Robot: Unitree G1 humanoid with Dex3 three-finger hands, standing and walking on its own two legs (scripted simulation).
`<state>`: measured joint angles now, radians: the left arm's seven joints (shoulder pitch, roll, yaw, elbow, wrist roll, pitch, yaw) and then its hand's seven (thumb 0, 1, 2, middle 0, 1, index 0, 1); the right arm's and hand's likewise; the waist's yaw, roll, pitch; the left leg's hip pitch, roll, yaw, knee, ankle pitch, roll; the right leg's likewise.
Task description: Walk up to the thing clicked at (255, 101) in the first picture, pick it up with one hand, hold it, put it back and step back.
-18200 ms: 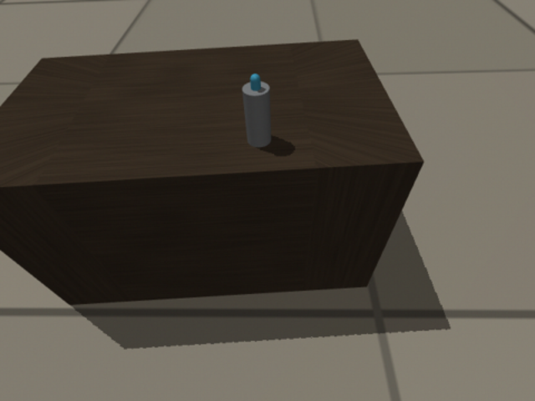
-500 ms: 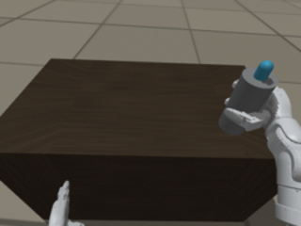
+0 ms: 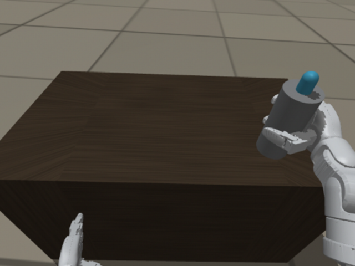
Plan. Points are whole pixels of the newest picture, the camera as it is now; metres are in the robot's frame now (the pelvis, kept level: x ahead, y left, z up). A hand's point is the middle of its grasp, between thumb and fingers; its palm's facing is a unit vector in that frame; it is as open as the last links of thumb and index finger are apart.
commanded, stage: hold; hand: right
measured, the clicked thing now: (288, 116) +0.32 -0.16 +0.24
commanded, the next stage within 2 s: crouch in 0.02 s
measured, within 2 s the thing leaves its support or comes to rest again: neither
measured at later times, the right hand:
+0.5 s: hand (271, 131) +0.36 -0.17 +0.17, palm faces +0.07 +1.00 +0.00, open 9.4 cm
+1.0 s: hand (259, 130) +0.43 -0.18 +0.12, palm faces +0.05 +1.00 +0.01, open 9.4 cm
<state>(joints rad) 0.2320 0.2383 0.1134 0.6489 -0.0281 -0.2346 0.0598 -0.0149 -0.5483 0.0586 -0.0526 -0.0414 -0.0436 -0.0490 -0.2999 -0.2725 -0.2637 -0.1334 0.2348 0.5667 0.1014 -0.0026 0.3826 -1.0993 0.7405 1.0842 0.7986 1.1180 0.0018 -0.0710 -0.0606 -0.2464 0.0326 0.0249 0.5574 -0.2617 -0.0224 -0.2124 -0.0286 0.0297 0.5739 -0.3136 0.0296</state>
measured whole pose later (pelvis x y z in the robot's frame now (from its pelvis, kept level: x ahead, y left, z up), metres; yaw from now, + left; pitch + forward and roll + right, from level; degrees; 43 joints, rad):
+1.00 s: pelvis -0.01 +0.00 -0.01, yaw +2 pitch +5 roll +0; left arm 0.25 0.21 0.03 0.56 -0.01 -0.24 0.07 -0.01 -0.54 0.05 -0.06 -0.05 -0.06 -0.05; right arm -0.64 -0.35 -0.29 0.79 0.15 -0.05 0.13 0.00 0.37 -1.10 0.74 1.08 0.79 1.12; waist 0.08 0.00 -0.04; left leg -0.45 0.02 -0.01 0.60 -0.24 -0.03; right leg -0.40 -0.04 0.00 0.64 -0.31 0.03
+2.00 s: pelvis -0.02 -0.01 -0.04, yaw +3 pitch +14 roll +1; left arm 0.32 0.23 0.03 0.30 0.03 -0.16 0.03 -0.01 -0.55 0.06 -0.06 -0.04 -0.05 -0.05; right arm -0.74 -0.40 -0.37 1.07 0.10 -0.32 0.14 0.00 0.36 -1.09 0.73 1.08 0.79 1.12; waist 0.16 0.02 -0.09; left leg -0.77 0.01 -0.01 0.85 -0.33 -0.03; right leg -0.74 -0.05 0.01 0.91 -0.42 0.02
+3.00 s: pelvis -0.02 -0.01 -0.06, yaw +3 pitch +18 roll +2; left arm 0.39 0.24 0.03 0.11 0.04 -0.11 0.00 -0.01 -0.54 0.06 -0.06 -0.05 -0.06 -0.05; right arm -0.80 -0.43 -0.41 1.10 0.06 -0.35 0.13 -0.01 0.55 -0.26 0.61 0.45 0.62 0.45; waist 0.19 0.01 -0.12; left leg -0.92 0.00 0.00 0.98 -0.38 -0.03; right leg -0.89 -0.05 0.03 1.06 -0.48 0.02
